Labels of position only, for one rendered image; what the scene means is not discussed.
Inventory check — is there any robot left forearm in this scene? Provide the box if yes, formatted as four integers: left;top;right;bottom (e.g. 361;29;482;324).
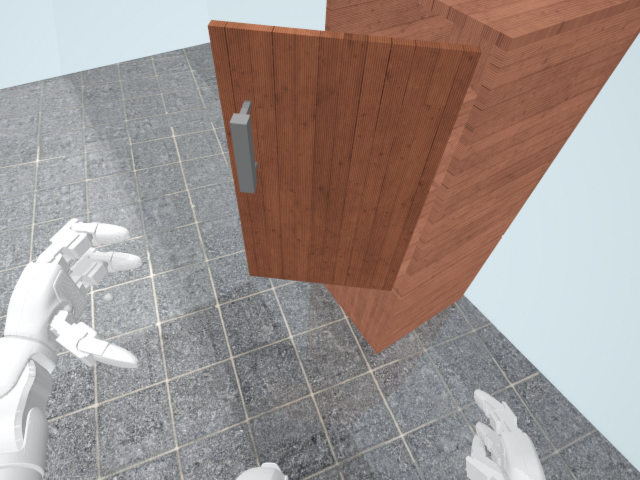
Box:
0;336;59;480

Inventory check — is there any right robot hand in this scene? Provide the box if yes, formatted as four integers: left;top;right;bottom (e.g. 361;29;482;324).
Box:
466;389;546;480

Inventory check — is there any cupboard door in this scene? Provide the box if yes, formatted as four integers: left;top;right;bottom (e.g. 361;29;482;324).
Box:
208;20;482;291

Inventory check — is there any handle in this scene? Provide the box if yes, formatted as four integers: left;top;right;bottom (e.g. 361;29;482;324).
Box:
230;100;258;193

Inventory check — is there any left robot hand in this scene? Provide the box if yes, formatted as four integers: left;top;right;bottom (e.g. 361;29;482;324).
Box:
4;218;143;368

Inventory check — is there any robot left shin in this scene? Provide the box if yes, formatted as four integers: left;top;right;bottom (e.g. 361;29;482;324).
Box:
261;463;281;472

